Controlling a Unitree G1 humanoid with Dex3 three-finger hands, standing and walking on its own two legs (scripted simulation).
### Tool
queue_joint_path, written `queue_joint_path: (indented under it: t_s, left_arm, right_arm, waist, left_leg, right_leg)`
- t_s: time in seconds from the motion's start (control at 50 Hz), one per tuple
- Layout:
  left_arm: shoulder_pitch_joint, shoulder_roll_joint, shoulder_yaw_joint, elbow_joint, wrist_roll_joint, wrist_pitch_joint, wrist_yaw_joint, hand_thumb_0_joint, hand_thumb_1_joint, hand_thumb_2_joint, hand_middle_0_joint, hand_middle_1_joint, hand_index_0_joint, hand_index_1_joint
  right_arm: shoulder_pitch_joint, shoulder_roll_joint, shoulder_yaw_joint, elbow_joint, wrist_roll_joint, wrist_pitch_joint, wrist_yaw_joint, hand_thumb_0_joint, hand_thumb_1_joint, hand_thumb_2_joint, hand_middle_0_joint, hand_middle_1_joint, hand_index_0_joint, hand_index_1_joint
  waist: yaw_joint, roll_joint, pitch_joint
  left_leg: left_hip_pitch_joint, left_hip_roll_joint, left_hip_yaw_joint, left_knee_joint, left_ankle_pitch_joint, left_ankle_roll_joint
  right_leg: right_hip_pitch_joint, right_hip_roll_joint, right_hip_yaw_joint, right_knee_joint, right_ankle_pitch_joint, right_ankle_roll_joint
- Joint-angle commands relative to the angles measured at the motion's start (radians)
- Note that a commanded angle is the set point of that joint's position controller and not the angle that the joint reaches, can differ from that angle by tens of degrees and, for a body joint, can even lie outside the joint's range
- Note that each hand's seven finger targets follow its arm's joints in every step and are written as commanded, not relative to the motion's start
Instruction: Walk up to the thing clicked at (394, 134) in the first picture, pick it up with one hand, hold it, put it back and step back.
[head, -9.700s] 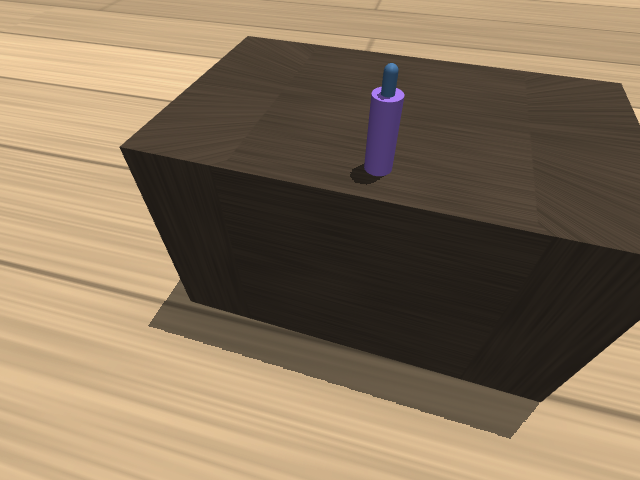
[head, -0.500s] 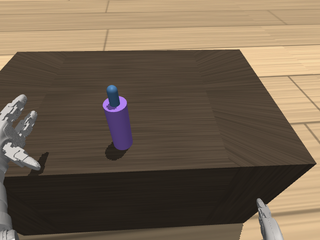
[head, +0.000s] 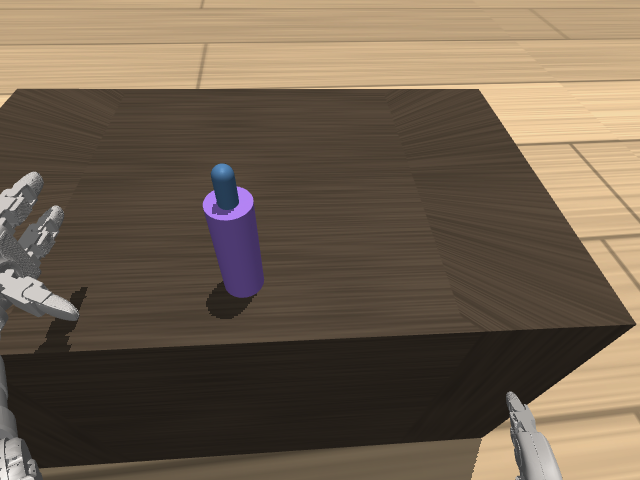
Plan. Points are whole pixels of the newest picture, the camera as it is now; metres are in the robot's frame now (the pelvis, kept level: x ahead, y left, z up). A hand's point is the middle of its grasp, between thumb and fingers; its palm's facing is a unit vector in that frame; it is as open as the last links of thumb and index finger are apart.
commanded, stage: go down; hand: left
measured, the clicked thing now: (234, 233) +0.45 +0.12 +0.06
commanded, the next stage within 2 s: approach in 1.10 s
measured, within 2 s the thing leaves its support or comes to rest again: neither
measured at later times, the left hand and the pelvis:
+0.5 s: hand (60, 244) +0.39 +0.31 +0.11, palm faces -0.01 -1.00 +0.01, open 17.0 cm; pelvis +0.00 +0.00 -0.01, yaw +0 degrees
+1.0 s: hand (78, 229) +0.41 +0.30 +0.11, palm faces -0.01 -1.00 +0.02, open 17.1 cm; pelvis -0.01 +0.00 -0.02, yaw -1 degrees
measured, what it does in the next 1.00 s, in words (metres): stands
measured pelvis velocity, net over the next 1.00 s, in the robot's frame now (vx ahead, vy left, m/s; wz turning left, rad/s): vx -0.01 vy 0.00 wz -0.01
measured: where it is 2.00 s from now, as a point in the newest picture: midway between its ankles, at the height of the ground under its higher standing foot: outside the picture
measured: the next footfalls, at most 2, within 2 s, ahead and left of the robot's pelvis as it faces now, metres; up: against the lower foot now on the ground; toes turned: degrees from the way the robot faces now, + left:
none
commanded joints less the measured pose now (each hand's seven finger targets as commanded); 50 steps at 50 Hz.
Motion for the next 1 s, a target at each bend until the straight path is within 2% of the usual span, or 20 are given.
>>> queue_joint_path:
  t_s: [0.0,0.1,0.14,0.2,0.26,0.34,0.36,0.4,0.44,0.52,0.54,0.6,0.62,0.66,0.7,0.78,0.84,0.88,0.92,0.98]
  left_arm:
    - [-0.401,0.331,0.047,-0.216,-0.028,-0.067,-0.003,0.000,-0.478,0.075,-0.047,-0.046,-0.051,-0.042]
    - [-0.366,0.333,0.053,-0.176,-0.024,-0.060,0.000,0.000,-0.423,0.085,-0.042,-0.042,-0.046,-0.038]
    - [-0.346,0.354,0.068,-0.176,-0.022,-0.058,-0.004,0.000,-0.445,0.087,-0.040,-0.043,-0.043,-0.040]
    - [-0.357,0.350,0.063,-0.168,-0.023,-0.054,-0.018,0.000,-0.423,0.084,-0.044,-0.038,-0.047,-0.035]
    - [-0.411,0.380,0.075,-0.184,-0.022,-0.065,-0.018,0.000,-0.438,0.088,-0.043,-0.047,-0.048,-0.042]
    - [-0.460,0.374,0.058,-0.171,-0.018,-0.080,-0.016,0.000,-0.409,0.091,-0.036,-0.044,-0.041,-0.039]
    - [-0.460,0.396,0.077,-0.150,-0.020,-0.080,-0.018,0.000,-0.416,0.089,-0.039,-0.044,-0.043,-0.039]
    - [-0.451,0.360,0.050,-0.122,-0.020,-0.078,-0.021,0.000,-0.400,0.090,-0.036,-0.045,-0.041,-0.039]
    - [-0.467,0.394,0.062,-0.122,-0.010,-0.082,-0.022,0.000,-0.421,0.089,-0.040,-0.048,-0.044,-0.043]
    - [-0.465,0.369,0.045,-0.096,-0.010,-0.080,-0.022,0.000,-0.416,0.091,-0.038,-0.045,-0.041,-0.041]
    - [-0.489,0.411,0.073,-0.127,-0.014,-0.083,-0.019,0.000,-0.416,0.101,-0.036,-0.054,-0.041,-0.049]
    - [-0.504,0.412,0.067,-0.111,0.000,-0.074,-0.003,0.000,-0.428,0.100,-0.038,-0.057,-0.043,-0.053]
    - [-0.526,0.427,0.077,-0.143,0.001,-0.078,-0.001,0.000,-0.416,0.104,-0.035,-0.057,-0.040,-0.052]
    - [-0.521,0.385,0.051,-0.120,0.004,-0.074,-0.001,0.000,-0.424,0.105,-0.036,-0.057,-0.040,-0.053]
    - [-0.536,0.391,0.052,-0.126,0.002,-0.072,0.000,0.000,-0.416,0.106,-0.037,-0.058,-0.040,-0.054]
    - [-0.529,0.375,0.035,-0.053,0.010,-0.067,0.004,0.000,-0.452,0.105,-0.038,-0.063,-0.041,-0.060]
    - [-0.561,0.436,0.068,-0.086,0.010,-0.075,0.018,0.000,-0.478,0.098,-0.040,-0.067,-0.047,-0.062]
    - [-0.575,0.467,0.091,-0.103,0.012,-0.075,0.026,0.000,-0.461,0.092,-0.039,-0.072,-0.051,-0.062]
    - [-0.592,0.406,0.052,-0.093,0.016,-0.070,0.021,0.000,-0.441,0.103,-0.037,-0.069,-0.045,-0.062]
    - [-0.550,0.432,0.062,-0.043,0.023,-0.063,0.026,0.000,-0.459,0.098,-0.042,-0.067,-0.047,-0.063]
  right_arm:
    - [-0.085,-0.178,-0.063,-0.161,0.001,-0.055,-0.013,0.000,0.552,-0.049,0.050,0.050,0.050,0.050]
    - [-0.033,-0.138,-0.047,-0.127,0.000,-0.046,0.000,0.000,0.552,-0.049,0.050,0.050,0.050,0.050]
    - [-0.028,-0.177,-0.071,-0.157,-0.001,-0.047,0.001,0.000,0.553,-0.050,0.050,0.050,0.050,0.050]
    - [-0.036,-0.173,-0.056,-0.168,-0.004,-0.046,0.009,0.000,0.556,-0.048,0.051,0.050,0.050,0.050]
    - [-0.103,-0.176,-0.058,-0.199,-0.003,-0.052,0.009,0.000,0.554,-0.049,0.051,0.050,0.050,0.050]
    - [-0.109,-0.177,-0.064,-0.203,-0.001,-0.051,0.008,0.000,0.552,-0.050,0.051,0.050,0.050,0.050]
    - [-0.070,-0.177,-0.062,-0.184,-0.004,-0.048,0.006,0.000,0.553,-0.049,0.051,0.050,0.050,0.050]
    - [-0.061,-0.156,-0.045,-0.182,-0.001,-0.044,0.008,0.000,0.552,-0.050,0.051,0.050,0.050,0.050]
    - [-0.046,-0.175,-0.055,-0.205,-0.004,-0.047,0.007,0.000,0.552,-0.050,0.050,0.050,0.050,0.050]
    - [-0.011,-0.161,-0.037,-0.208,-0.005,-0.047,0.015,0.000,0.552,-0.050,0.050,0.050,0.050,0.050]
    - [-0.024,-0.191,-0.058,-0.238,-0.006,-0.051,0.014,0.000,0.559,-0.048,0.050,0.050,0.050,0.050]
    - [-0.011,-0.167,-0.039,-0.265,-0.009,-0.049,0.020,0.000,0.556,-0.049,0.050,0.050,0.050,0.050]
    - [-0.017,-0.184,-0.056,-0.282,-0.008,-0.050,0.015,0.000,0.561,-0.048,0.050,0.050,0.050,0.050]
    - [0.005,-0.151,-0.040,-0.228,-0.006,-0.045,0.023,0.000,0.555,-0.050,0.050,0.050,0.050,0.050]
    - [-0.043,-0.186,-0.058,-0.282,-0.005,-0.052,0.019,0.000,0.557,-0.049,0.050,0.050,0.050,0.050]
    - [-0.024,-0.171,-0.047,-0.264,-0.005,-0.046,0.022,0.000,0.553,-0.050,0.050,0.050,0.050,0.050]
    - [-0.044,-0.190,-0.055,-0.332,-0.005,-0.042,0.020,0.000,0.556,-0.048,0.050,0.050,0.050,0.050]
    - [-0.006,-0.186,-0.054,-0.340,-0.001,-0.036,0.019,0.000,0.555,-0.048,0.051,0.050,0.050,0.050]
    - [0.043,-0.151,-0.035,-0.308,-0.002,-0.030,0.023,0.000,0.557,-0.048,0.050,0.050,0.050,0.050]
    - [0.043,-0.174,-0.052,-0.305,0.003,-0.030,0.024,0.000,0.550,-0.050,0.050,0.050,0.050,0.050]
  waist:
    - [-0.015,0.156,-0.315]
    - [0.000,0.158,-0.305]
    - [-0.011,0.151,-0.337]
    - [-0.009,0.149,-0.338]
    - [-0.002,0.147,-0.339]
    - [-0.017,0.146,-0.329]
    - [-0.024,0.155,-0.350]
    - [-0.025,0.130,-0.323]
    - [-0.034,0.157,-0.348]
    - [-0.036,0.165,-0.321]
    - [-0.032,0.181,-0.347]
    - [-0.038,0.166,-0.361]
    - [-0.039,0.166,-0.379]
    - [-0.038,0.187,-0.352]
    - [-0.040,0.191,-0.381]
    - [-0.045,0.168,-0.340]
    - [-0.035,0.130,-0.370]
    - [-0.038,0.148,-0.418]
    - [-0.045,0.171,-0.396]
    - [-0.045,0.166,-0.375]
  left_leg:
    - [0.275,-0.013,-0.012,-0.042,0.357,0.002]
    - [0.236,-0.016,-0.007,-0.018,0.402,0.004]
    - [0.243,-0.017,-0.007,-0.013,0.436,0.003]
    - [0.255,-0.010,-0.012,-0.001,0.495,0.003]
    - [0.213,-0.017,-0.008,-0.001,0.430,0.007]
    - [0.200,-0.018,-0.008,0.004,0.350,0.008]
    - [0.214,-0.021,-0.006,0.015,0.356,0.010]
    - [0.182,-0.024,-0.004,0.015,0.330,0.014]
    - [0.205,-0.019,-0.009,0.025,0.357,0.009]
    - [0.191,-0.011,-0.016,0.023,0.327,0.004]
    - [0.200,-0.009,-0.016,0.030,0.334,0.001]
    - [0.174,-0.017,-0.006,0.047,0.320,0.009]
    - [0.172,-0.020,-0.005,0.056,0.325,0.012]
    - [0.161,-0.017,-0.008,0.058,0.316,0.010]
    - [0.189,-0.009,-0.016,0.057,0.324,0.005]
    - [0.133,-0.006,-0.020,0.067,0.288,0.007]
    - [0.084,-0.018,-0.005,0.078,0.207,0.015]
    - [0.103,-0.018,-0.005,0.086,0.243,0.014]
    - [0.109,-0.015,-0.008,0.093,0.254,0.011]
    - [0.085,-0.015,-0.011,0.098,0.242,0.010]
  right_leg:
    - [0.005,0.039,-0.049,-0.027,0.254,-0.053]
    - [0.010,0.037,-0.044,-0.018,0.281,-0.052]
    - [0.025,0.035,-0.044,-0.009,0.315,-0.052]
    - [0.006,0.038,-0.047,-0.005,0.333,-0.051]
    - [0.023,0.033,-0.040,0.003,0.316,-0.051]
    - [-0.009,0.034,-0.038,0.008,0.264,-0.051]
    - [-0.009,0.032,-0.036,0.010,0.272,-0.048]
    - [-0.013,0.032,-0.035,0.016,0.265,-0.047]
    - [-0.038,0.034,-0.039,0.024,0.267,-0.049]
    - [-0.085,0.039,-0.046,0.031,0.217,-0.055]
    - [-0.082,0.039,-0.046,0.038,0.221,-0.055]
    - [-0.068,0.036,-0.036,0.043,0.233,-0.051]
    - [-0.062,0.031,-0.033,0.047,0.250,-0.047]
    - [-0.101,0.033,-0.033,0.057,0.230,-0.051]
    - [-0.107,0.037,-0.041,0.063,0.216,-0.055]
    - [-0.133,0.040,-0.041,0.074,0.187,-0.057]
    - [-0.092,0.036,-0.030,0.077,0.156,-0.048]
    - [-0.071,0.035,-0.029,0.090,0.191,-0.046]
    - [-0.115,0.038,-0.030,0.092,0.183,-0.049]
    - [-0.137,0.038,-0.029,0.101,0.167,-0.052]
